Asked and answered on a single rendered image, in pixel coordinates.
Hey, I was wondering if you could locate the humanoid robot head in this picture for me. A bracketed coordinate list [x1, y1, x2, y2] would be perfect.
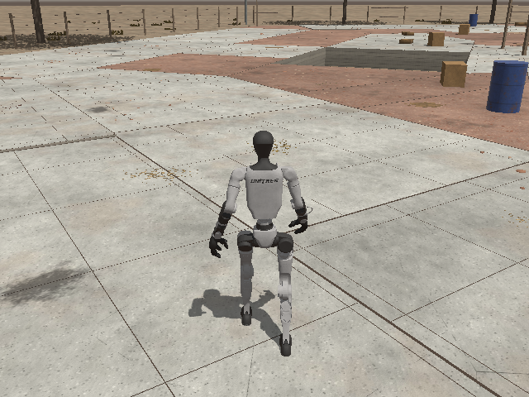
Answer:
[250, 131, 278, 170]

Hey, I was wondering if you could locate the left robot upper arm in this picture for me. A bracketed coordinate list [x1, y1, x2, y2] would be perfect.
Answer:
[224, 167, 247, 214]

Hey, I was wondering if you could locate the robot right foot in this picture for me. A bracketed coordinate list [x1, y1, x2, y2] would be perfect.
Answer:
[279, 334, 292, 356]

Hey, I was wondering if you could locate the left robot hand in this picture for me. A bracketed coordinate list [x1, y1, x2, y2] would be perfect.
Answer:
[209, 236, 228, 258]

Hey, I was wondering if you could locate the robot right forearm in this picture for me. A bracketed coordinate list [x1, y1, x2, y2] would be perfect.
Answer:
[295, 197, 307, 223]

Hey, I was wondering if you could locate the robot left forearm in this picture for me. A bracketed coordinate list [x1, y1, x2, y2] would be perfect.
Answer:
[212, 201, 231, 239]

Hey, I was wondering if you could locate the right robot upper arm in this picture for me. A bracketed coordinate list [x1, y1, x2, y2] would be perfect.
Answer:
[281, 166, 304, 210]

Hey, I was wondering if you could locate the right robot hand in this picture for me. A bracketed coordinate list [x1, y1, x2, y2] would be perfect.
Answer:
[288, 219, 308, 234]

